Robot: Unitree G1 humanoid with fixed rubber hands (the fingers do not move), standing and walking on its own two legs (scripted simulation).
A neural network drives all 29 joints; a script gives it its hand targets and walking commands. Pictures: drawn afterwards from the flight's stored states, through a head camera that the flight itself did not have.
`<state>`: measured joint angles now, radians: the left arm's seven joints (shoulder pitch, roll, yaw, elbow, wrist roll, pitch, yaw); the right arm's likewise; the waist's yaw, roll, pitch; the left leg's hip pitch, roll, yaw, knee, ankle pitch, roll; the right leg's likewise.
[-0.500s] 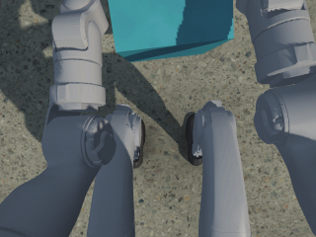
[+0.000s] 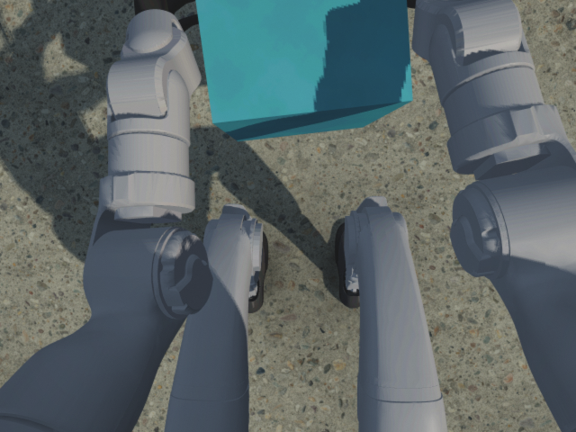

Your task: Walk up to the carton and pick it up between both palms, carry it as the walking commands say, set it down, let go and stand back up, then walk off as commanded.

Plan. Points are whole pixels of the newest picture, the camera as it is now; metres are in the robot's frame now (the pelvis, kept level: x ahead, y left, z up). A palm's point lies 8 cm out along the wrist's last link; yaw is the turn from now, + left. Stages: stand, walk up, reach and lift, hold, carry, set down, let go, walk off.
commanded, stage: reach and lift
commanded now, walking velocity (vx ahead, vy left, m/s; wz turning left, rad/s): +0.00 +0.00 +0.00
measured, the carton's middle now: (296, 39) +0.55 -0.01 -0.10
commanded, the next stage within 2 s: none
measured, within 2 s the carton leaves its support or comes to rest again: neither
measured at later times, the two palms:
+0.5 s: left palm (124, 6) +0.51 +0.13 +0.05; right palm out of the picture +0.53 -0.15 +0.05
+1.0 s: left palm out of the picture +0.49 +0.13 +0.12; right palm out of the picture +0.51 -0.14 +0.12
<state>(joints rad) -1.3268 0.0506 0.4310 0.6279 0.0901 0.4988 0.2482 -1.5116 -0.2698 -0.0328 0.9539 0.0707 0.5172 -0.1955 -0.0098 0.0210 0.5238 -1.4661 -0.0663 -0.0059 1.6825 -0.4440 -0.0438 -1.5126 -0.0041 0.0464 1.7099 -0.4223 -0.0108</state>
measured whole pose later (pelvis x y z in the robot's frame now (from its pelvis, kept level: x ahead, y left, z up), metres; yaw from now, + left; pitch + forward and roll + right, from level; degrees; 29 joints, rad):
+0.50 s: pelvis +0.00 +0.00 +0.06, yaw -1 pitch +8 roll +4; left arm -1.23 0.03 0.43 0.63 0.10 0.50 0.24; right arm -1.44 -0.22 -0.03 0.95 0.07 0.52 -0.23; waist -0.01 0.02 0.52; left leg -1.22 -0.07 -0.01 1.47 -0.39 -0.04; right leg -1.27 0.00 0.06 1.51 -0.38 -0.01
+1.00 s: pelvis +0.00 +0.00 +0.12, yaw -2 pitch +2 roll +4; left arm -1.09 0.01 0.43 0.62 0.12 0.49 0.24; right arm -1.32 -0.15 -0.03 0.93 0.03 0.50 -0.26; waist 0.00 0.02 0.52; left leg -0.92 -0.06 -0.01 1.21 -0.33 -0.04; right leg -0.98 0.01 0.06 1.25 -0.31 -0.01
